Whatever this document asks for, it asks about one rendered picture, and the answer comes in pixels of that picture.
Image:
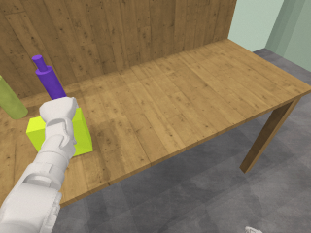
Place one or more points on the sponge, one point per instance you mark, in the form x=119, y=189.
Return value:
x=36, y=133

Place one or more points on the left robot hand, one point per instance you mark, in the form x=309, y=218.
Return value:
x=61, y=107

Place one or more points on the robot left forearm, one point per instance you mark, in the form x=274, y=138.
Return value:
x=51, y=161

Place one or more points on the robot left upper arm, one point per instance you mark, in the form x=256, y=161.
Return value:
x=32, y=209

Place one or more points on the table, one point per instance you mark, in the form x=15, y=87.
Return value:
x=153, y=78

